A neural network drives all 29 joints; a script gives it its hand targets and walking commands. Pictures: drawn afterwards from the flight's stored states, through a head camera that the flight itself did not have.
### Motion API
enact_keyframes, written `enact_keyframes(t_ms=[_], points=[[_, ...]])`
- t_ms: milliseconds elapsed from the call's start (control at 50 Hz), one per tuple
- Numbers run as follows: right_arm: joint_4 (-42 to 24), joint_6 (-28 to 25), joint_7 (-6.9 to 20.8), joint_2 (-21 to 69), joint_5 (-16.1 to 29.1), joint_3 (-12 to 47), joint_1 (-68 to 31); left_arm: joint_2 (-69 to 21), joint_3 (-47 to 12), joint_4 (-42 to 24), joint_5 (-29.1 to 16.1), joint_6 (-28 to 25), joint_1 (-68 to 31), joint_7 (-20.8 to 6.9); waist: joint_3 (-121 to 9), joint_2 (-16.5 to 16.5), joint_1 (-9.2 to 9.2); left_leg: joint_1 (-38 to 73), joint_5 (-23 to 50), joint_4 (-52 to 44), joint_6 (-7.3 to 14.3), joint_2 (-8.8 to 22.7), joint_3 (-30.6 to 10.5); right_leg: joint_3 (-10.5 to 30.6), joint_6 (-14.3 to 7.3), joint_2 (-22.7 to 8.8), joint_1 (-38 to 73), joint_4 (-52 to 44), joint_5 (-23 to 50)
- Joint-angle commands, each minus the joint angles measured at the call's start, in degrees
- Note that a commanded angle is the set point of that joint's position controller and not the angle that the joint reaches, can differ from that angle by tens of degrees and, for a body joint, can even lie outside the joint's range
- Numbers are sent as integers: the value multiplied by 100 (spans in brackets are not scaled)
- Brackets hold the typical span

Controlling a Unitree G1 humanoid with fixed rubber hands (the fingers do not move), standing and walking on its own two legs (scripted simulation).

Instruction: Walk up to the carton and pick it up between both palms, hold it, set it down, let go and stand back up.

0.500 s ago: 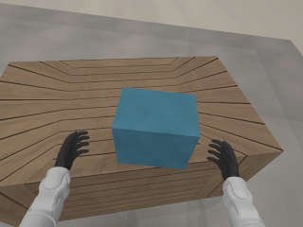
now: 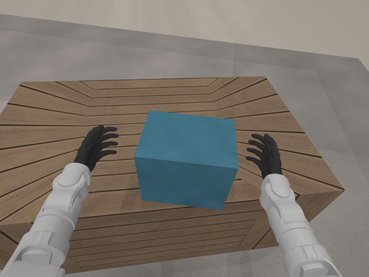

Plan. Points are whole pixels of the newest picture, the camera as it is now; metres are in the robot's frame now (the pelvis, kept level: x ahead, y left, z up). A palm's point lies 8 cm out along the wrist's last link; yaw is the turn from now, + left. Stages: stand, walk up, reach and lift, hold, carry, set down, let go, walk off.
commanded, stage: reach and lift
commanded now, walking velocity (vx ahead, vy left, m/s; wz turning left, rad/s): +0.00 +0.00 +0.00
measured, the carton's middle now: (186, 161) +0.45 -0.01 -0.07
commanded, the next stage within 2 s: none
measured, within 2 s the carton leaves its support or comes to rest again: neither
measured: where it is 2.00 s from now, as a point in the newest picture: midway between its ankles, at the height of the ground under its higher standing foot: outside the picture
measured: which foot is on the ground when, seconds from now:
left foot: down 0.00-1.00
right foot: down 0.00-1.00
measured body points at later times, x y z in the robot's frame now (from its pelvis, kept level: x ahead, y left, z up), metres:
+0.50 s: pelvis +0.01 +0.02 +0.00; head +0.04 +0.04 +0.44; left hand +0.44 +0.24 +0.09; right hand +0.42 -0.18 +0.08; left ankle +0.06 +0.12 -0.74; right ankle -0.07 -0.08 -0.74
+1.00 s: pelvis +0.00 +0.02 -0.01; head +0.06 +0.05 +0.44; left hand +0.44 +0.25 +0.04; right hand +0.42 -0.22 +0.05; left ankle +0.06 +0.12 -0.74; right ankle -0.07 -0.08 -0.74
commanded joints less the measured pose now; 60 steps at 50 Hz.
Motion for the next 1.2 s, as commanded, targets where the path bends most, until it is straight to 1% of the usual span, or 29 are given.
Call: enact_keyframes(t_ms=[0,20,40,100,140,200,220,260,320,360,420,440,480,580,600,620,640,660,720,740,760,800,820,860,920,980,1120,1160,1180], points=[[542,380,-13,-785,-168,-447,-3595,1343,542,1162,-231,215,-4072,204,-857,388,-425,1541,-694,32,83,515,-963,384,243,-220,-2507,-1093,698],[307,284,-38,-647,-195,-447,-3407,1255,442,953,-266,161,-3869,227,-1134,185,-447,1798,-605,20,118,540,-998,352,239,-195,-2358,-1140,755],[465,188,-51,-739,-202,-552,-3482,1278,369,899,-279,52,-4081,298,-1299,405,-517,1808,-139,132,17,519,-958,289,215,-159,-2401,-1043,1274],[414,37,9,-783,-228,-632,-3861,1202,232,1227,-355,-77,-4270,336,-1761,262,-556,2004,203,296,-16,551,-1043,214,237,-130,-2498,-966,1534],[809,-13,32,-743,-128,-498,-4260,1345,275,1674,-298,-176,-4717,393,-2004,303,-441,1755,426,446,12,540,-947,222,259,-140,-2625,-880,1802],[1397,-65,76,-939,-148,-657,-4842,1172,160,1818,-198,-217,-5214,421,-2167,621,-541,1697,666,497,-43,566,-1005,110,147,-92,-2953,-876,1796],[1598,-195,108,-945,-99,-619,-4335,1066,151,1651,-84,-302,-4932,446,-2379,767,-584,2056,1003,581,-131,572,-1000,62,143,-30,-3015,-867,1943],[1505,-371,54,-1033,-117,-597,-4872,1038,71,1581,-177,-398,-5342,447,-3018,588,-685,2111,1709,883,-113,561,-1000,70,183,-39,-3082,-724,2745],[2087,-428,150,-1072,177,-358,-5027,1113,156,1785,-111,-435,-5496,474,-3264,771,-549,2168,2165,1091,-154,540,-958,41,235,-16,-3454,-742,2731],[2289,-528,207,-1335,254,-504,-4980,1076,175,1209,0,-457,-5646,569,-3880,1121,-608,2464,2672,1206,-310,604,-1071,-53,150,75,-3661,-760,2550],[2263,-732,279,-1527,443,-367,-4957,1017,231,1206,67,-438,-5244,610,-4087,1229,-474,2895,3498,1368,-389,636,-1085,-98,193,152,-3870,-729,3072],[2800,-659,244,-1497,417,-303,-5275,1070,236,1907,90,-301,-5426,543,-3742,1097,-505,2656,3340,1442,-332,605,-1067,-57,204,94,-3959,-761,2978],[3172,-624,294,-1642,459,-375,-5725,1142,103,2264,37,-199,-5773,529,-3712,1145,-632,2540,2952,1408,-375,666,-1190,-122,155,120,-4110,-806,2498],[2894,-825,435,-1801,643,-261,-5885,994,-118,1782,-122,-316,-5676,550,-4007,1072,-561,2773,3506,1450,-394,631,-1197,-235,111,203,-4173,-801,2725],[3252,-832,460,-1703,568,-183,-5823,1151,-78,2615,-84,-331,-5654,485,-3695,747,-489,2393,3152,1466,-284,596,-1138,-196,180,176,-4152,-771,2669],[3306,-852,454,-1650,703,0,-5658,1046,-83,2337,-100,-361,-5519,444,-3588,723,-508,2422,3267,1432,-279,543,-1103,-169,238,146,-3959,-790,3081],[3405,-854,463,-1531,651,121,-5718,1061,52,2745,-41,-401,-5515,400,-3688,523,-383,2153,2924,1379,-170,516,-1031,-108,274,127,-3888,-724,3231],[3599,-854,462,-1496,663,271,-5724,1049,61,2937,-19,-387,-5566,353,-3517,451,-444,2005,2958,1355,-136,465,-1024,-76,334,69,-3743,-694,3586],[3680,-1022,523,-1555,687,247,-5489,1052,89,2708,35,-667,-5317,338,-3740,527,-432,2183,3144,1385,-184,488,-1014,-109,371,73,-3939,-604,3613],[3553,-1141,531,-1452,711,302,-5630,898,-23,2328,-41,-793,-5631,372,-4049,801,-488,2384,3610,1472,-253,535,-1054,-120,365,56,-4165,-581,3689],[3441,-1263,562,-1484,679,297,-5502,965,-31,2340,-10,-928,-5432,382,-4231,696,-371,2296,3436,1490,-228,517,-1020,-121,368,62,-4113,-604,3428],[3969,-1262,533,-1538,547,169,-5669,1050,74,3226,75,-976,-5563,323,-3672,647,-455,1949,3240,1503,-175,488,-985,-95,374,4,-4152,-519,3631],[3904,-1330,532,-1447,554,132,-5658,950,-48,3147,-28,-1090,-5459,351,-4026,606,-454,1854,2869,1459,-202,488,-1012,-92,387,30,-4286,-552,3143],[3925,-1482,582,-1335,626,325,-5339,912,27,3268,80,-1230,-5197,351,-4040,678,-364,1853,3154,1568,-221,492,-994,-60,408,-2,-4209,-453,3466],[3891,-1618,591,-1158,622,478,-5550,816,-176,3676,-46,-1493,-5367,272,-3858,445,-415,1237,2320,1491,-87,478,-930,-26,435,-90,-4220,-320,3210],[3861,-1833,673,-1151,540,255,-5523,663,-393,3651,-206,-1828,-5471,329,-4140,552,-471,1160,2231,1593,-148,520,-1004,-125,412,-84,-4704,-170,2734],[4987,-2110,858,-1318,274,-349,-5160,412,-667,4049,-71,-2281,-5567,522,-4559,1231,-702,1236,1618,1775,-434,760,-1277,-367,167,5,-5824,-28,1076],[4813,-2289,889,-1190,286,-260,-5204,163,-780,3944,-111,-2354,-5485,483,-4839,1309,-691,1357,1805,1869,-513,717,-1273,-437,125,36,-5898,-10,1160],[4791,-2420,851,-1218,157,-466,-5139,92,-736,3768,-19,-2379,-5483,482,-5085,1360,-837,1589,2296,1918,-549,736,-1298,-494,131,101,-5976,34,1375]])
